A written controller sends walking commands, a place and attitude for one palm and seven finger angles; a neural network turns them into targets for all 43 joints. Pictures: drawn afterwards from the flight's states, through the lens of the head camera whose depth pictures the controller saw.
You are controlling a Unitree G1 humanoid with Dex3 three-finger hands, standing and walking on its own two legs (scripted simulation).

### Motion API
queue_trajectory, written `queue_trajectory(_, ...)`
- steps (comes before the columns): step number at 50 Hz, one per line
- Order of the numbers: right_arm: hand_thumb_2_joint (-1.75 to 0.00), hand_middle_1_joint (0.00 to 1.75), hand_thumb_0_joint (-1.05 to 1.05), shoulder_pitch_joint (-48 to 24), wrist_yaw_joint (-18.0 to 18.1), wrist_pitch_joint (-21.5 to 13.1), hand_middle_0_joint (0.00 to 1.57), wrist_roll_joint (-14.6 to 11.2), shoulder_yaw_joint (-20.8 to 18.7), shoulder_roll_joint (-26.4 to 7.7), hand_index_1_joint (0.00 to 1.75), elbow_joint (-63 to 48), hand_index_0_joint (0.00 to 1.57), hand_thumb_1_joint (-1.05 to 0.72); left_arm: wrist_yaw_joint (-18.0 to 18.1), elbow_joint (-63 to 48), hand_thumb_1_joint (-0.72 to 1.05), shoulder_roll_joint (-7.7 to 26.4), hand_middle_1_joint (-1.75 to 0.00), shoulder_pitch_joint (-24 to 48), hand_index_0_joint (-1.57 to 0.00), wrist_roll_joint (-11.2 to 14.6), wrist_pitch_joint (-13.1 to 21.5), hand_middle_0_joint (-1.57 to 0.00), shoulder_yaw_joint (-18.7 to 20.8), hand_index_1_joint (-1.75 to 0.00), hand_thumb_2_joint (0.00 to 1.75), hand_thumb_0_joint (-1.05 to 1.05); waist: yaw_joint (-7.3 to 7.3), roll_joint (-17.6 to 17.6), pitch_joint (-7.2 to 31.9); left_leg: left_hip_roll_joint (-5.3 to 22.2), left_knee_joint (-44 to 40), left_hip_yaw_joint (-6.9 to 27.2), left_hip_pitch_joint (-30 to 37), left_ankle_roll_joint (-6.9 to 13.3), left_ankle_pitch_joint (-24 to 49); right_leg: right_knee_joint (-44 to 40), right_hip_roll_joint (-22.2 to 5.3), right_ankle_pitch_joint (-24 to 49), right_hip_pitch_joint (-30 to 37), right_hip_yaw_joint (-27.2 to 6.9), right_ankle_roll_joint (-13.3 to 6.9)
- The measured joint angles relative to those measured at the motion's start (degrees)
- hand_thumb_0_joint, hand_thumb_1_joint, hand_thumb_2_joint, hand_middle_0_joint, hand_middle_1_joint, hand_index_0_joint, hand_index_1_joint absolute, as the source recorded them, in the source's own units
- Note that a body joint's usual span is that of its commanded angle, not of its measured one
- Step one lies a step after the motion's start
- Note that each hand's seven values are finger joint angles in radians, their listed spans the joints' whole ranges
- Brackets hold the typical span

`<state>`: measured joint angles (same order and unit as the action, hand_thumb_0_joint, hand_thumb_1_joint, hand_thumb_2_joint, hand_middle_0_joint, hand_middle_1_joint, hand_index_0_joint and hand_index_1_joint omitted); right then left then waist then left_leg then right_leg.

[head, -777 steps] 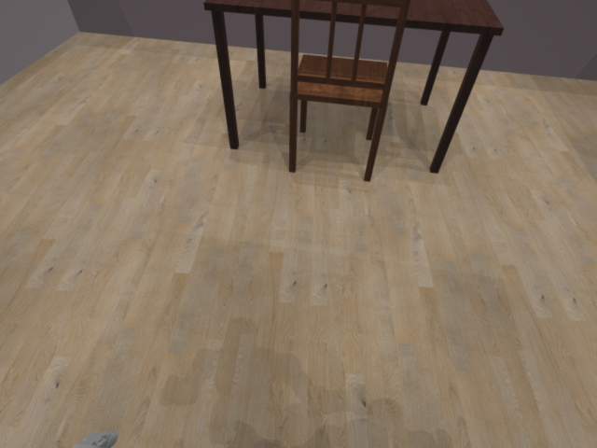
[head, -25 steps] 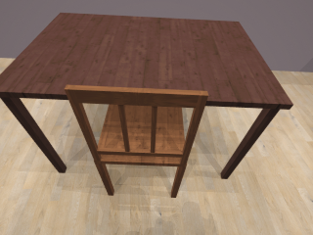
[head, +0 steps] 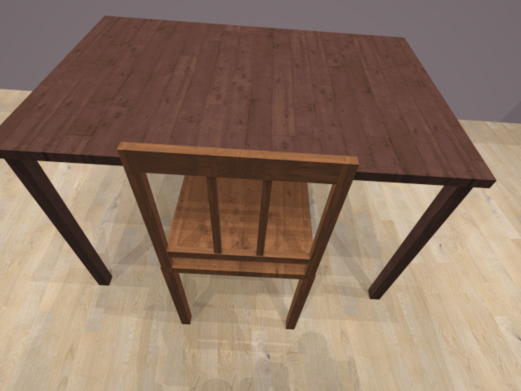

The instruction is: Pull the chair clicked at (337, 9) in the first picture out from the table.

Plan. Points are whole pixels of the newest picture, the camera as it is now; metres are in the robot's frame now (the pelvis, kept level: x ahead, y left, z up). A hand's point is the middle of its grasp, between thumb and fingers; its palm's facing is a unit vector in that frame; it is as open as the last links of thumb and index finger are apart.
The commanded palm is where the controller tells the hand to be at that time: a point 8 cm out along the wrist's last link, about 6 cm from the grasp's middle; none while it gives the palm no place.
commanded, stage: shuffle to correct the standing spot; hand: left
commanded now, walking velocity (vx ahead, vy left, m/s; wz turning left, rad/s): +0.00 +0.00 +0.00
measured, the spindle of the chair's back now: (215, 218) +0.48 +0.13 -0.10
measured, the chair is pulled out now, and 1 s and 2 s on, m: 0.00 0.00 0.00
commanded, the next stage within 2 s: come to a stop and stand still in 0.44 s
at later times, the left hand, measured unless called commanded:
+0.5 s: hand out of the picture -0.02 +0.14 -0.18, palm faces +0.01 -0.98 -0.18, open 7.4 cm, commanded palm none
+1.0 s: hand out of the picture +0.04 +0.14 -0.18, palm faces +0.03 -0.96 -0.27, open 7.4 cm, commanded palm none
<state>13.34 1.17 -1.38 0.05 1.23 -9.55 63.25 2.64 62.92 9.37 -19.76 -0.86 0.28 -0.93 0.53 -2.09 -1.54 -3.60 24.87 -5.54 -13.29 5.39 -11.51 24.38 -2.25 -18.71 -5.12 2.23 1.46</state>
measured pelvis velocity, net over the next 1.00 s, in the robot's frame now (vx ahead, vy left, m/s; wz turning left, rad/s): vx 0.03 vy -0.05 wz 0.00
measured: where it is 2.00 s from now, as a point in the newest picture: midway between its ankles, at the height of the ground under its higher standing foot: outside the picture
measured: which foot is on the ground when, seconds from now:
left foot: down 0.00-1.00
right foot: down 0.00-1.00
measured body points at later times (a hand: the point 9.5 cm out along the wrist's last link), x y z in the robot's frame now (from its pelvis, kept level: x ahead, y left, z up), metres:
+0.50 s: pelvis +0.02 -0.03 +0.00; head +0.04 -0.03 +0.44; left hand -0.02 +0.19 -0.16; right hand -0.01 -0.25 -0.17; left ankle +0.02 +0.06 -0.74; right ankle -0.05 -0.12 -0.74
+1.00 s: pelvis +0.03 -0.05 -0.01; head +0.07 -0.06 +0.44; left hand +0.04 +0.19 -0.16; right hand +0.10 -0.28 -0.16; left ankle +0.02 +0.05 -0.74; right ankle -0.05 -0.12 -0.74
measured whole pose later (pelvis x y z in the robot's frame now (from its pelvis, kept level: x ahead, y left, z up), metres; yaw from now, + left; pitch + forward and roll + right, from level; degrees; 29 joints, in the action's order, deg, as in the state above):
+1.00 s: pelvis +0.03 -0.05 -0.01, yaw +0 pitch +1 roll +1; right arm 10.0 2.1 -0.1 0.4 -0.8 -10.1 57.7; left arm 3.5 58.4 10.4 -16.7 -0.7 0.0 0.5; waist 0.5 -0.5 -3.5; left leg -0.7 29.3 -5.2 -14.4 1.3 -16.5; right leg 29.4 0.2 -23.4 -7.7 5.1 -3.0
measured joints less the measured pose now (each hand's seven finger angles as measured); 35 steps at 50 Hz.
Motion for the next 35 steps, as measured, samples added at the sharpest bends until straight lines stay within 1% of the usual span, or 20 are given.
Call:
queue_trajectory(10, -0.90, 0.30, 0.00, 1.15, 0.03, 0.20, 0.20, 0.07, -0.03, 0.64, 0.30, 1.57, 0.20, -0.92, 0.00, 0.78, 0.91, -0.24, -0.30, -0.35, -0.20, 0.01, -0.01, -0.20, -0.03, -0.30, 0.90, 0.01, -0.29, -0.24, 0.10, -0.34, -0.98, -0.37, 0.56, 0.20, 0.30, -0.09, -0.35, 0.02, 0.03, -0.37, 0.12)
queue_trajectory(12, -0.90, 0.30, 0.00, 1.49, 0.02, 0.38, 0.20, 0.18, -0.23, 1.02, 0.30, 1.78, 0.20, -0.92, -0.14, 0.98, 0.91, -0.22, -0.30, -0.54, -0.20, -0.15, -0.29, -0.20, 0.05, -0.30, 0.90, 0.01, -0.40, -0.61, 0.44, -0.50, -1.07, -0.65, 0.50, 0.20, 0.17, 0.95, -0.53, -0.64, -0.63, -0.65, -0.42)
queue_trajectory(15, -0.90, 0.30, 0.00, 2.13, 0.11, 0.52, 0.20, 0.31, -0.64, 1.55, 0.30, 1.81, 0.20, -0.91, -0.41, 1.17, 0.91, -0.24, -0.30, -0.75, -0.20, -0.49, -0.75, -0.20, 0.23, -0.30, 0.90, 0.01, -0.50, -1.04, 0.94, -0.69, -0.93, -1.18, -0.02, 0.15, -0.08, 3.55, -0.87, -2.38, -2.41, -0.95, -1.94)
queue_trajectory(18, -0.90, 0.30, 0.00, 2.62, 0.22, 0.54, 0.20, 0.54, -1.07, 1.85, 0.30, 1.74, 0.20, -0.91, -0.69, 1.21, 0.91, -0.42, -0.30, -0.98, -0.20, -0.74, -1.03, -0.20, 0.56, -0.30, 0.90, 0.01, -0.45, -1.00, 1.19, -0.29, -0.04, -1.92, -0.85, -0.11, -0.74, 6.53, -0.78, -4.22, -4.93, -0.40, -2.83)
queue_trajectory(20, -0.90, 0.30, 0.00, 3.01, 0.33, 0.45, 0.20, 0.65, -1.30, 1.94, 0.30, 1.65, 0.20, -0.91, -0.88, 1.16, 0.91, -0.56, -0.30, -1.09, -0.20, -0.84, -1.09, -0.20, 0.83, -0.30, 0.90, 0.01, -0.62, -0.80, 1.12, 0.17, 1.10, -2.21, -1.38, -0.50, -1.49, 7.14, -0.38, -3.91, -6.04, 0.06, -3.24)
queue_trajectory(21, -0.90, 0.30, 0.00, 3.35, 0.37, 0.42, 0.20, 0.69, -1.39, 1.92, 0.30, 1.69, 0.20, -0.91, -0.92, 1.22, 0.91, -0.67, -0.30, -1.09, -0.20, -0.87, -1.02, -0.20, 0.92, -0.30, 0.90, 0.01, -0.85, -0.50, 1.14, 0.43, 1.88, -1.98, -1.67, -0.78, -1.97, 6.81, -0.11, -2.51, -5.88, 0.24, -3.07)
queue_trajectory(23, -0.90, 0.30, 0.00, 4.24, 0.40, 0.51, 0.20, 0.69, -1.51, 1.73, 0.30, 2.06, 0.20, -0.91, -0.88, 1.37, 0.91, -1.11, -0.30, -1.15, -0.20, -0.79, -0.63, -0.19, 0.98, -0.30, 0.90, 0.01, -1.10, 0.68, 1.43, 1.32, 3.30, -0.91, -2.04, -1.48, -2.98, 5.56, 0.79, -2.34, -4.73, 1.25, -2.50)
queue_trajectory(24, -0.90, 0.30, 0.00, 4.65, 0.40, 0.60, 0.20, 0.64, -1.52, 1.71, 0.30, 2.25, 0.20, -0.91, -0.81, 1.28, 0.91, -1.30, -0.30, -1.30, -0.20, -0.69, -0.31, -0.19, 0.99, -0.30, 0.90, 0.01, -1.11, 1.19, 1.58, 1.80, 3.97, -0.32, -2.19, -1.86, -3.47, 4.79, 1.32, -2.52, -4.06, 1.81, -2.57)
queue_trajectory(26, -0.90, 0.30, 0.00, 5.23, 0.36, 0.72, 0.20, 0.59, -1.35, 1.88, 0.30, 2.50, 0.20, -0.91, -0.53, 0.93, 0.91, -1.56, -0.30, -1.79, -0.20, -0.50, 0.44, -0.19, 1.04, -0.30, 0.90, 0.01, -1.06, 1.70, 1.69, 2.74, 6.00, 0.72, -2.74, -2.45, -4.72, 3.80, 2.36, -2.91, -2.94, 2.85, -3.24)
queue_trajectory(30, -0.90, 0.30, 0.00, 4.94, 0.52, 0.58, 0.20, 0.73, -1.07, 2.57, 0.30, 2.93, 0.20, -0.91, -0.09, 1.11, 0.91, -2.04, -0.30, -2.78, -0.20, -0.36, 1.11, -0.19, 1.00, -0.30, 0.90, 0.01, -0.96, 1.40, 1.23, 4.56, 11.04, 1.20, -3.44, -2.90, -8.10, 4.22, 3.97, -4.67, -1.11, 4.42, -4.42)
queue_trajectory(32, -0.90, 0.30, 0.00, 3.84, 0.86, 0.24, 0.20, 0.68, -0.71, 3.19, 0.30, 3.35, 0.20, -0.91, 0.05, 2.07, 0.91, -2.29, -0.30, -2.70, -0.20, -0.06, 0.97, -0.20, 0.74, -0.30, 0.90, 0.01, -0.87, 0.03, 0.81, 4.27, 10.18, 0.94, -1.92, -3.83, -8.87, 5.33, 3.57, -5.71, -0.61, 4.22, -4.36)
queue_trajectory(35, -0.90, 0.30, 0.01, 2.71, 1.99, -0.28, 0.20, 0.55, -0.19, 2.98, 0.30, 3.46, 0.20, -0.93, 0.25, 2.99, 0.91, -3.39, -0.30, -1.57, -0.20, 0.58, 0.70, -0.20, 0.31, -0.30, 0.90, 0.01, -0.81, -0.42, 0.24, 3.86, 8.03, 0.98, 0.26, -3.56, -7.41, 5.98, 3.11, -4.13, 0.25, 4.36, -3.13)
